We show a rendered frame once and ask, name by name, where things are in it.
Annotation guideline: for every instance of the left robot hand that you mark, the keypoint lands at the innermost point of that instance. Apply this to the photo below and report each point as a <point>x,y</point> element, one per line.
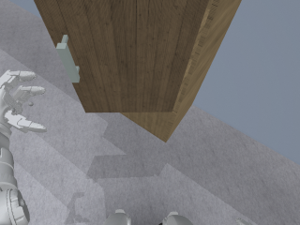
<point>14,119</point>

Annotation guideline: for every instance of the left robot shin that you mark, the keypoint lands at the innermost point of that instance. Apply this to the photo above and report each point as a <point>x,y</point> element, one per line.
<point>120,211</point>

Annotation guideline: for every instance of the robot left upper arm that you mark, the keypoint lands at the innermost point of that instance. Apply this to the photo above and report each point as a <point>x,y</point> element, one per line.
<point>13,209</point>

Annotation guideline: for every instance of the left robot forearm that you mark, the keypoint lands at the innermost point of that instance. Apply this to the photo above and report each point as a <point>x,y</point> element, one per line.
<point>7,179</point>

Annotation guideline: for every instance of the robot left thigh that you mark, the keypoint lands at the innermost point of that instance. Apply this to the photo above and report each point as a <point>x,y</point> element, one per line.
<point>118,219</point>

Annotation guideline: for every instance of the cupboard door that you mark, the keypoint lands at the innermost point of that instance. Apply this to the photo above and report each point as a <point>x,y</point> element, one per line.
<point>132,54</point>

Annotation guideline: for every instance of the handle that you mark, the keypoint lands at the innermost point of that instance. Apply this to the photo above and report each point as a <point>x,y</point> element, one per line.
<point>67,60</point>

